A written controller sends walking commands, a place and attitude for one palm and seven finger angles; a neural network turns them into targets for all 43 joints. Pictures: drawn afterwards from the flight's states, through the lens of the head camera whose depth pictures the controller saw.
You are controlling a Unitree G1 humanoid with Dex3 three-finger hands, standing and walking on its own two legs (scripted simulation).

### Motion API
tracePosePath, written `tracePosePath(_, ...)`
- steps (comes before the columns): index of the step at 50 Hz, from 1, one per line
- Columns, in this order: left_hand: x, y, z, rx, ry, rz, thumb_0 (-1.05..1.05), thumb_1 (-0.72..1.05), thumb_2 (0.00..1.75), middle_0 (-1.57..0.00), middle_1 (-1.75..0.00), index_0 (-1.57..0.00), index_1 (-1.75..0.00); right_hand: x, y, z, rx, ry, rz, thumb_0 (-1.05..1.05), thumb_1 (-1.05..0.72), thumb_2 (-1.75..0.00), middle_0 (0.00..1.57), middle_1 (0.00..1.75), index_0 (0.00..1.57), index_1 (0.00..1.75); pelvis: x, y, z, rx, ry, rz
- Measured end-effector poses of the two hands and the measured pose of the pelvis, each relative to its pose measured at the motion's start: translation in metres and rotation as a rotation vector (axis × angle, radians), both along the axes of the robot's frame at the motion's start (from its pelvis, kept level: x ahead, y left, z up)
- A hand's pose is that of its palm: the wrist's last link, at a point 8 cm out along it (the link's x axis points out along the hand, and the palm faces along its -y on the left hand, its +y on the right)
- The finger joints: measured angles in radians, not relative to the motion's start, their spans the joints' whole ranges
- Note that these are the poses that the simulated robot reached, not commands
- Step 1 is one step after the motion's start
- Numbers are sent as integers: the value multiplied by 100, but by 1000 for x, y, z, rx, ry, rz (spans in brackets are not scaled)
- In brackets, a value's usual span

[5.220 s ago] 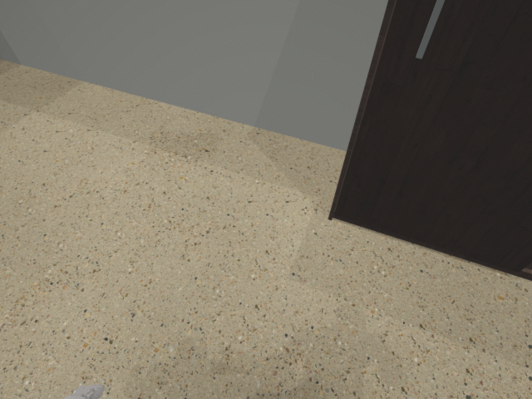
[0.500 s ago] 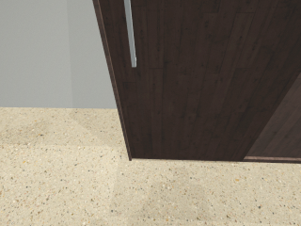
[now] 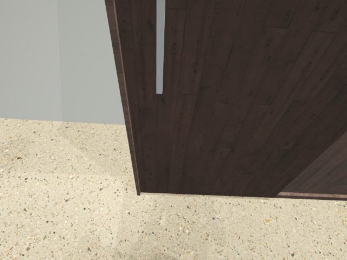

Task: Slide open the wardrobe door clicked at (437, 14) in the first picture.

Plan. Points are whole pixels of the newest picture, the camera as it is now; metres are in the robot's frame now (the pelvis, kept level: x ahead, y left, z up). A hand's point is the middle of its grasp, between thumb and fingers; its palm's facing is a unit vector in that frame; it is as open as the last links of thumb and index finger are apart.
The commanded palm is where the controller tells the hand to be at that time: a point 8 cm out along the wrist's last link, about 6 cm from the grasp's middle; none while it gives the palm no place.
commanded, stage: take the last steps up to it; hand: left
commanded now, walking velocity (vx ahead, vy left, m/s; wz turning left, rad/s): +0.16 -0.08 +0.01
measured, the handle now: (160, 40) +0.55 +0.09 +0.23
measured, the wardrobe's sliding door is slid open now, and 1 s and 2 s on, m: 0.00 0.00 0.00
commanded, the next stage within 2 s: come to a stop and stand still in 0.04 s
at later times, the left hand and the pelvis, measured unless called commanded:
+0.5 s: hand (121, 247) +0.18 +0.15 -0.17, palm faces +0.08 -0.98 -0.19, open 7.2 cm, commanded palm none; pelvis +0.08 -0.02 +0.00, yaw +2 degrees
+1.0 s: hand out of the picture +0.03 +0.19 -0.17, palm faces +0.05 -0.98 -0.21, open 7.4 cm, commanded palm none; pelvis +0.04 +0.01 +0.00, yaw +0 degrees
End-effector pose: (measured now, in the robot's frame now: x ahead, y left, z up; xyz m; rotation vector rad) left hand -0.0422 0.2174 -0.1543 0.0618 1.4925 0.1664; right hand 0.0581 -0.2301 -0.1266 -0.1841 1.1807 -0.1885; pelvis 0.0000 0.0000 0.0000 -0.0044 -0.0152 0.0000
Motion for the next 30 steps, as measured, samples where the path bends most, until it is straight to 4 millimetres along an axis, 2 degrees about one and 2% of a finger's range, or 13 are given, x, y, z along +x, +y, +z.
tracePosePath(3,65,13,9,35,-135,-24,1,91,90,-19,-30,-20,-30,-3,0,1,9,48,-5,-1,-96,-90,21,30,21,30,16,0,5,2,3,3)
tracePosePath(7,137,15,21,63,-262,-63,0,92,90,-19,-30,-19,-30,-11,1,-5,45,127,-30,0,-94,-90,20,30,21,30,38,-5,7,10,2,6)
tracePosePath(11,193,1,28,83,-325,-112,0,92,90,-19,-30,-19,-30,-17,-1,-17,89,206,-69,0,-93,-90,20,30,21,30,62,-17,3,18,-3,4)
tracePosePath(14,219,-14,24,99,-352,-133,0,91,90,-19,-30,-20,-30,-17,-6,-31,123,260,-92,0,-92,-90,20,30,20,30,81,-29,-6,29,-7,0)
tracePosePath(17,228,-30,24,85,-334,-138,0,91,90,-19,-30,-20,-30,-10,-9,-34,134,294,-107,0,-92,-90,20,30,20,30,91,-33,-5,8,-2,16)
tracePosePath(21,223,-39,20,63,-306,-100,0,91,90,-20,-30,-20,-30,8,-15,-30,108,295,-85,1,-92,-90,20,30,20,30,90,-33,-3,11,2,32)
tracePosePath(25,210,-24,15,70,-300,-48,-1,93,90,-20,-30,-21,-30,32,-18,-25,63,248,-44,1,-91,-90,20,30,20,30,81,-24,-4,5,5,41)
tracePosePath(30,184,9,-3,61,-256,-29,-1,92,90,-20,-30,-20,-30,53,-10,-18,3,126,-17,0,-91,-90,20,29,20,29,69,-4,-12,-4,-3,33)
